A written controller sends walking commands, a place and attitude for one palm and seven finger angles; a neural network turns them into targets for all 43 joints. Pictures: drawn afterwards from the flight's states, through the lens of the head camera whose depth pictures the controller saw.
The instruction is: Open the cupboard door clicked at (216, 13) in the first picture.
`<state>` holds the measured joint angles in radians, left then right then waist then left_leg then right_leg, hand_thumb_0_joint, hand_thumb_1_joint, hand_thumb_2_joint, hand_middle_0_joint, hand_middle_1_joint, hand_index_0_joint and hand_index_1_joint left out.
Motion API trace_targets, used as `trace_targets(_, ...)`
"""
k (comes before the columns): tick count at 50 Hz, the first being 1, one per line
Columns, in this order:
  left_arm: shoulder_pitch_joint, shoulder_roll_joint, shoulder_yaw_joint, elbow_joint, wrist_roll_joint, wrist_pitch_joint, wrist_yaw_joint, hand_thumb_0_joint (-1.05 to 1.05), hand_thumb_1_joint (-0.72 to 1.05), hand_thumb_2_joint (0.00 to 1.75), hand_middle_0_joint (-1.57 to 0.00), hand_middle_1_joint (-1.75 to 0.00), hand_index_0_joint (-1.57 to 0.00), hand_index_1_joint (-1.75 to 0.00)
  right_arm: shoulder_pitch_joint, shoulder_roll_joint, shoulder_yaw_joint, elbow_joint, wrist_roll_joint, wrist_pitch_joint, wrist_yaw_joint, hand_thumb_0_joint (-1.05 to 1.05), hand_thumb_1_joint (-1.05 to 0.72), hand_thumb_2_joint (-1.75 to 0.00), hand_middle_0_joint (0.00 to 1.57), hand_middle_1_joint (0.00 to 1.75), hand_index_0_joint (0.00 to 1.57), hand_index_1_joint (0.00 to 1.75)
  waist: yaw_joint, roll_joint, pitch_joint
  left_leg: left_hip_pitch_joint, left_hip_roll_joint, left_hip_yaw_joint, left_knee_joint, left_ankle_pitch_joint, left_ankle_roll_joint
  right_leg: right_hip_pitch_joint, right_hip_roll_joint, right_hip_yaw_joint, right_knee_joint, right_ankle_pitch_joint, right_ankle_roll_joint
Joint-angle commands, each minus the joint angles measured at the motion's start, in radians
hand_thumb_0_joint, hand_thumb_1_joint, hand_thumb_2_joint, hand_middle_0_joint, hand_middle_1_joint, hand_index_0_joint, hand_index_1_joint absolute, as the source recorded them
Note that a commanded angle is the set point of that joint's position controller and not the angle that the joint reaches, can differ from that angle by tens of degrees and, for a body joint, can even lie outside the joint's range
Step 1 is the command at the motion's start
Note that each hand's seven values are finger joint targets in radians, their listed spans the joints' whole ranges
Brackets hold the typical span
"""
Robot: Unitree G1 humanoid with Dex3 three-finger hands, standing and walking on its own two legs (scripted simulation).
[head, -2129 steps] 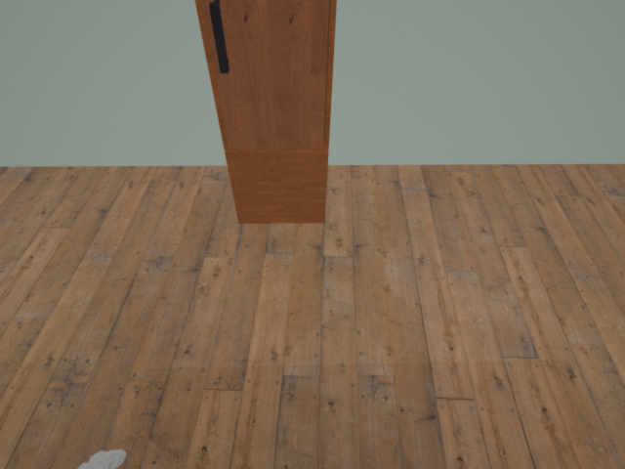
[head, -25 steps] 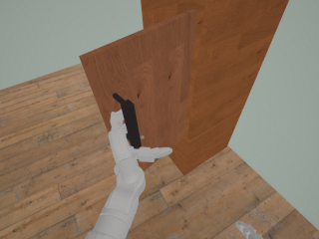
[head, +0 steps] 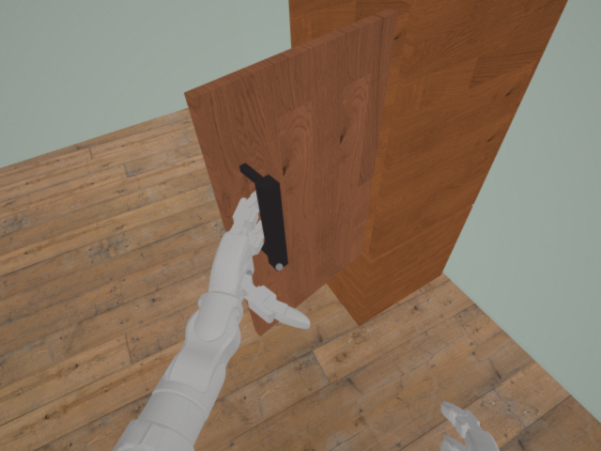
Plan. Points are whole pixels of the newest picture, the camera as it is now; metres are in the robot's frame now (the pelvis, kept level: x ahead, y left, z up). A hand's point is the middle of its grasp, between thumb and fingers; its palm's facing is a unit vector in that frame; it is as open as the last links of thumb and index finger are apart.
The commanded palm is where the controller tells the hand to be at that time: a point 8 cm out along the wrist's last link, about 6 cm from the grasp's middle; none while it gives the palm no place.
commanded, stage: slide the hand sideways off the handle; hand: left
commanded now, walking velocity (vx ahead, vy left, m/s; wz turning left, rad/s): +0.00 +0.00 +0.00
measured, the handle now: (264, 219) +0.42 +0.08 +0.08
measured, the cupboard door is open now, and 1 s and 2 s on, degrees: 100 100 100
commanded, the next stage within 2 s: draw the hand back to the body in 0.98 s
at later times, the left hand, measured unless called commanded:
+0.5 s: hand (260, 291) +0.30 +0.07 +0.08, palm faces -0.11 -0.99 -0.01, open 16.4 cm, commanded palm +0.27 +0.13 +0.08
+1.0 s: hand (222, 324) +0.25 +0.11 +0.08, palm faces -0.06 -1.00 -0.04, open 16.3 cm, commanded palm +0.23 +0.17 +0.08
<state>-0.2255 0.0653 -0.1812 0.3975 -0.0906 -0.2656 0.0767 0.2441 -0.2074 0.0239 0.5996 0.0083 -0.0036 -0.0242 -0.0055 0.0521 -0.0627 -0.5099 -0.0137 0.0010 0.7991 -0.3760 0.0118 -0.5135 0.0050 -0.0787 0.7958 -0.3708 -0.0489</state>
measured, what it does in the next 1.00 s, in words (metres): stands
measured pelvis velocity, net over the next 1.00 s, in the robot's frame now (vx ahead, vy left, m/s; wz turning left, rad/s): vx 0.03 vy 0.00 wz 0.00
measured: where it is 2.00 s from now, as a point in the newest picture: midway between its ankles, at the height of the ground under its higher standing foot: outside the picture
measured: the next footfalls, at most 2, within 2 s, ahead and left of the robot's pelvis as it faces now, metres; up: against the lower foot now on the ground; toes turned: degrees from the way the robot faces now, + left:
none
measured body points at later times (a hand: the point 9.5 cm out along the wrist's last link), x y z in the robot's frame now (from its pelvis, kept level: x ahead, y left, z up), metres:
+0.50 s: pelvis +0.02 +0.01 +0.00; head +0.04 +0.00 +0.45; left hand +0.30 +0.12 +0.08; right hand +0.18 -0.21 -0.09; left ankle +0.02 +0.11 -0.71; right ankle +0.02 -0.09 -0.71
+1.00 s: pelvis +0.03 +0.00 -0.01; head +0.05 -0.02 +0.44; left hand +0.25 +0.16 +0.08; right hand +0.20 -0.23 -0.09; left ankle +0.02 +0.11 -0.71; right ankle +0.02 -0.09 -0.71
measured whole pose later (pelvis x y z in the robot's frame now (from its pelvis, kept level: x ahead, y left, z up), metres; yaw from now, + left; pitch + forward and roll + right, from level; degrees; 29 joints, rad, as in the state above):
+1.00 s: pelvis +0.03 +0.00 -0.01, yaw +0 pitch +6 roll +0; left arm 0.37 0.14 -0.06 -0.18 -0.13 -0.21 -0.08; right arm 0.25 -0.22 0.04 0.50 0.01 -0.10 -0.03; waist 0.01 0.05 -0.09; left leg -0.52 0.00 0.00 0.85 -0.44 0.00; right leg -0.52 0.01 -0.08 0.84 -0.44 -0.05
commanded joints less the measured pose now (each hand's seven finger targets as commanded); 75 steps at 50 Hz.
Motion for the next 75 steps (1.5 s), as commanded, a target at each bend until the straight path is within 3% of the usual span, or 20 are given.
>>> trace_targets(1, -0.291, -0.125, -0.021, -0.232, -0.063, -0.054, -0.03, 0.0, -0.5, 0.3, -0.15, -0.3, -0.15, -0.3, -0.077, -0.101, -0.03, -0.166, 0.016, -0.087, 0.005, 0.0, -0.9, -0.9, 0.2, 0.3, 0.2, 0.3, -0.019, -0.143, -0.208, 0.116, -0.003, -0.029, -0.146, 0.06, 0.006, 0.073, 0.007, 0.045, -0.173, 0.084, 0.021)
trace_targets(6, -0.139, -0.09, -0.021, -0.318, 0.035, -0.07, 0.025, 0.0, -0.5, 0.3, -0.15, -0.3, -0.15, -0.3, -0.053, -0.105, -0.045, -0.19, 0.002, -0.094, 0.041, 0.0, -0.9, -0.9, 0.2, 0.3, 0.2, 0.3, 0.002, -0.115, -0.244, 0.126, 0.005, -0.019, -0.134, 0.167, 0.007, 0.092, 0.006, 0.039, -0.123, 0.198, 0.014)
trace_targets(11, -0.046, -0.045, -0.001, -0.412, 0.062, -0.06, 0.021, 0.0, -0.5, 0.3, -0.15, -0.3, -0.15, -0.3, -0.059, -0.104, -0.046, -0.217, 0.001, -0.086, 0.044, 0.0, -0.9, -0.9, 0.2, 0.3, 0.2, 0.3, 0.01, -0.104, -0.236, 0.112, 0.01, -0.009, -0.131, 0.168, 0.005, 0.106, 0.007, 0.045, -0.114, 0.204, 0.012)
trace_targets(15, 0.039, -0.05, -0.004, -0.494, 0.046, -0.032, 0.009, 0.0, -0.5, 0.3, -0.15, -0.3, -0.15, -0.3, -0.073, -0.097, -0.042, -0.239, 0.005, -0.085, 0.038, 0.0, -0.9, -0.9, 0.2, 0.3, 0.2, 0.3, 0.011, -0.087, -0.216, 0.111, 0.011, -0.007, -0.132, 0.164, 0.003, 0.108, 0.01, 0.043, -0.115, 0.209, 0.015)
trace_targets(17, 0.052, -0.063, -0.025, -0.517, 0.045, -0.014, 0.008, 0.0, -0.5, 0.3, -0.15, -0.3, -0.15, -0.3, -0.077, -0.095, -0.038, -0.242, 0.005, -0.087, 0.033, 0.0, -0.9, -0.9, 0.2, 0.3, 0.2, 0.3, -0.005, -0.097, -0.188, 0.114, 0.013, -0.012, -0.127, 0.167, 0.005, 0.09, 0.011, 0.037, -0.117, 0.211, 0.018)
trace_targets(23, 0.156, 0.006, 0.035, -0.637, 0.033, -0.004, -0.005, 0.0, -0.5, 0.3, -0.15, -0.3, -0.15, -0.3, -0.076, -0.093, -0.037, -0.244, 0.002, -0.098, 0.019, 0.0, -0.9, -0.9, 0.2, 0.3, 0.2, 0.3, 0.006, -0.093, -0.234, 0.13, 0.009, -0.014, -0.107, 0.229, 0.002, 0.124, 0.01, 0.04, -0.097, 0.289, 0.018)
trace_targets(25, 0.213, -0.013, 0.015, -0.656, 0.025, 0.002, -0.02, 0.0, -0.5, 0.3, -0.15, -0.3, -0.15, -0.3, -0.077, -0.089, -0.03, -0.251, 0.003, -0.101, 0.019, 0.0, -0.9, -0.9, 0.2, 0.3, 0.2, 0.3, 0.002, -0.092, -0.208, 0.123, 0.007, -0.016, -0.104, 0.234, 0.0, 0.116, 0.01, 0.036, -0.095, 0.298, 0.02)
trace_targets(28, 0.267, 0.012, 0.033, -0.688, 0.019, 0.006, -0.038, 0.0, -0.5, 0.3, -0.15, -0.3, -0.15, -0.3, -0.077, -0.092, -0.031, -0.253, 0.004, -0.106, 0.016, 0.0, -0.9, -0.9, 0.2, 0.3, 0.2, 0.3, 0.002, -0.082, -0.199, 0.115, 0.006, -0.018, -0.096, 0.235, 0.0, 0.116, 0.01, 0.039, -0.089, 0.303, 0.02)
trace_targets(34, 0.297, 0.017, 0.027, -0.743, 0.006, 0.015, -0.077, 0.0, -0.5, 0.3, -0.15, -0.3, -0.15, -0.3, -0.079, -0.094, -0.027, -0.265, 0.004, -0.121, 0.007, 0.0, -0.9, -0.9, 0.2, 0.3, 0.2, 0.3, -0.006, -0.068, -0.192, 0.106, 0.001, -0.026, -0.078, 0.219, 0.0, 0.09, 0.009, 0.037, -0.079, 0.286, 0.023)
trace_targets(36, 0.371, 0.063, 0.079, -0.733, -0.003, 0.018, -0.084, 0.0, -0.5, 0.3, -0.15, -0.3, -0.15, -0.3, -0.076, -0.1, -0.028, -0.261, 0.003, -0.123, 0.003, 0.0, -0.9, -0.9, 0.2, 0.3, 0.2, 0.3, 0.006, -0.092, -0.203, 0.092, 0.001, -0.024, -0.074, 0.225, 0.001, 0.113, 0.01, 0.044, -0.08, 0.299, 0.023)
trace_targets(42, 0.466, 0.071, 0.099, -0.802, -0.029, 0.002, -0.116, 0.0, -0.5, 0.3, -0.15, -0.3, -0.15, -0.3, -0.079, -0.095, -0.027, -0.277, 0.005, -0.138, 0.0, 0.0, -0.9, -0.9, 0.2, 0.3, 0.2, 0.3, 0.008, -0.08, -0.207, 0.074, -0.004, -0.018, -0.059, 0.242, 0.004, 0.129, 0.003, 0.052, -0.074, 0.348, 0.03)
trace_targets(46, 0.509, 0.138, 0.173, -0.798, -0.05, -0.009, -0.14, 0.0, -0.5, 0.3, -0.15, -0.3, -0.15, -0.3, -0.074, -0.106, -0.03, -0.271, 0.005, -0.148, -0.01, 0.0, -0.9, -0.9, 0.2, 0.3, 0.2, 0.3, 0.008, -0.111, -0.18, 0.026, -0.008, -0.018, -0.047, 0.19, 0.005, 0.13, -0.002, 0.075, -0.089, 0.313, 0.039)
trace_targets(50, 0.445, 0.132, 0.171, -0.802, -0.077, -0.026, -0.176, 0.0, -0.5, 0.3, -0.15, -0.3, -0.15, -0.3, -0.077, -0.109, -0.029, -0.262, 0.009, -0.166, -0.021, 0.0, -0.9, -0.9, 0.2, 0.3, 0.2, 0.3, -0.014, -0.102, -0.163, 0.007, -0.012, -0.021, -0.028, 0.146, 0.005, 0.097, -0.01, 0.093, -0.101, 0.262, 0.048)
trace_targets(53, 0.448, 0.13, 0.169, -0.803, -0.089, -0.034, -0.193, 0.0, -0.5, 0.3, -0.15, -0.3, -0.15, -0.3, -0.078, -0.109, -0.031, -0.255, 0.013, -0.184, -0.025, 0.0, -0.9, -0.9, 0.2, 0.3, 0.2, 0.3, -0.009, -0.058, -0.189, 0.014, -0.015, -0.02, -0.022, 0.144, 0.003, 0.1, -0.013, 0.103, -0.1, 0.247, 0.045)
trace_targets(57, 0.451, 0.203, 0.243, -0.81, -0.099, -0.024, -0.191, 0.0, -0.5, 0.3, -0.15, -0.3, -0.15, -0.3, -0.085, -0.115, -0.029, -0.257, 0.018, -0.194, -0.031, 0.0, -0.9, -0.9, 0.2, 0.3, 0.2, 0.3, 0.013, -0.066, -0.191, 0.004, -0.013, -0.022, -0.039, 0.119, 0.003, 0.126, -0.016, 0.117, -0.124, 0.176, 0.043)
trace_targets(61, 0.533, 0.22, 0.291, -0.818, -0.123, 0.005, -0.198, 0.0, -0.5, 0.3, -0.15, -0.3, -0.15, -0.3, -0.087, -0.114, -0.024, -0.262, 0.024, -0.201, -0.035, 0.0, -0.9, -0.9, 0.2, 0.3, 0.2, 0.3, 0.031, -0.091, -0.196, 0.022, -0.012, -0.02, -0.059, 0.139, 0.004, 0.173, -0.016, 0.115, -0.143, 0.208, 0.047)
trace_targets(63, 0.518, 0.204, 0.271, -0.843, -0.131, 0.019, -0.21, 0.0, -0.5, 0.3, -0.15, -0.3, -0.15, -0.3, -0.095, -0.114, -0.02, -0.265, 0.029, -0.205, -0.036, 0.0, -0.9, -0.9, 0.2, 0.3, 0.2, 0.3, 0.022, -0.062, -0.159, 0.037, -0.012, -0.019, -0.072, 0.133, 0.005, 0.155, -0.013, 0.108, -0.154, 0.205, 0.048)
trace_targets(66, 0.534, 0.219, 0.283, -0.852, -0.141, 0.045, -0.221, 0.0, -0.5, 0.3, -0.15, -0.3, -0.15, -0.3, -0.094, -0.122, -0.017, -0.265, 0.031, -0.215, -0.04, 0.0, -0.9, -0.9, 0.2, 0.3, 0.2, 0.3, 0.02, -0.069, -0.12, 0.054, -0.009, -0.025, -0.088, 0.132, 0.007, 0.142, -0.006, 0.094, -0.17, 0.183, 0.044)
trace_targets(72, 0.549, 0.259, 0.347, -0.892, -0.169, 0.078, -0.253, 0.0, -0.5, 0.3, -0.15, -0.3, -0.15, -0.3, -0.098, -0.125, -0.011, -0.259, 0.032, -0.232, -0.051, 0.0, -0.9, -0.9, 0.2, 0.3, 0.2, 0.3, 0.029, -0.075, -0.106, 0.085, -0.008, -0.029, -0.109, 0.14, 0.008, 0.159, -0.004, 0.083, -0.191, 0.181, 0.044)
trace_targets(75, 0.537, 0.264, 0.355, -0.926, -0.18, 0.087, -0.269, 0.0, -0.47, 0.32, -0.15, -0.3, -0.15, -0.3, -0.099, -0.125, -0.01, -0.254, 0.035, -0.244, -0.056, 0.0, -0.9, -0.9, 0.2, 0.3, 0.2, 0.3, 0.03, -0.027, -0.108, 0.124, -0.006, -0.034, -0.126, 0.154, 0.007, 0.153, 0.004, 0.059, -0.188, 0.196, 0.04)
